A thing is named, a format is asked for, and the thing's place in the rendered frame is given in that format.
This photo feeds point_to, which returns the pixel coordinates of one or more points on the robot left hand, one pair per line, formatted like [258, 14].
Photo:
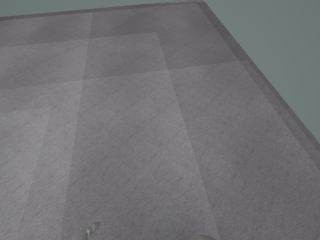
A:
[86, 231]

